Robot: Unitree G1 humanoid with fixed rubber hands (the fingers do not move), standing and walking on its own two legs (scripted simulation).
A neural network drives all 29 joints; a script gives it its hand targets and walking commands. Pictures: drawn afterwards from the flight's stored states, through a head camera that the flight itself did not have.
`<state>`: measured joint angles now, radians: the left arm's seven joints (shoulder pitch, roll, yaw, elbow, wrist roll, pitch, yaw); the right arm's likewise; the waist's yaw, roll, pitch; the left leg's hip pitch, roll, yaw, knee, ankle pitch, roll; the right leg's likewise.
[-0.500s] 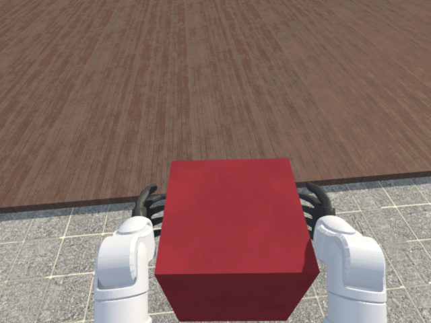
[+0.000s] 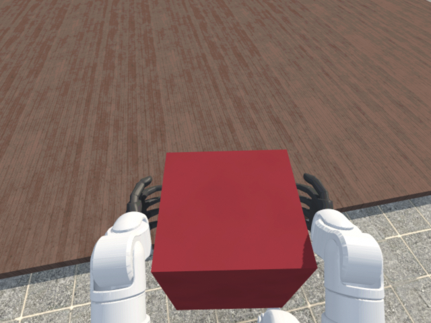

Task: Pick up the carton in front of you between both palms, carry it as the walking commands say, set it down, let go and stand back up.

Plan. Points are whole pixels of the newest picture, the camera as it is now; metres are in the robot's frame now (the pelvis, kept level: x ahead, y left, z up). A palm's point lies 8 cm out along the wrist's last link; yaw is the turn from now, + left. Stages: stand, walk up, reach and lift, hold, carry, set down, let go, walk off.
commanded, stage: carry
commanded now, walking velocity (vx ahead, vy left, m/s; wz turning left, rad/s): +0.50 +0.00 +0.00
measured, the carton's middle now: (228, 235) +0.28 -0.01 +0.01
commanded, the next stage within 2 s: none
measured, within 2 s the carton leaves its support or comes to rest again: neither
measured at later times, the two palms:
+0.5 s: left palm (158, 57) +0.69 +0.14 +0.15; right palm (273, 52) +0.72 -0.16 +0.15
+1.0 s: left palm (172, 12) +1.08 +0.13 +0.12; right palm (255, 12) +1.09 -0.17 +0.12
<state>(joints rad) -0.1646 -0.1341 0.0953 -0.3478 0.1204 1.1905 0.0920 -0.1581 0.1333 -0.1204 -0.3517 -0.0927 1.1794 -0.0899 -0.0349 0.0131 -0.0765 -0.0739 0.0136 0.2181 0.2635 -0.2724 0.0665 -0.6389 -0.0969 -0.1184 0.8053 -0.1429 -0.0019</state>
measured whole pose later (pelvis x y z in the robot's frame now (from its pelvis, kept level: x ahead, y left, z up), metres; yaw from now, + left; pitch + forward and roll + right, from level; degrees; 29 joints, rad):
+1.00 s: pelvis +0.69 -0.02 -0.02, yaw +3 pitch +5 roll -2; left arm -0.83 -0.07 0.27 -0.12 0.12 1.27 0.14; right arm -0.79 0.01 -0.32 -0.14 -0.02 1.27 -0.14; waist -0.03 0.03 0.13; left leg -0.16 0.06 0.04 0.83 -0.41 0.03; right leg -0.73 0.04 -0.16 0.81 -0.14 -0.13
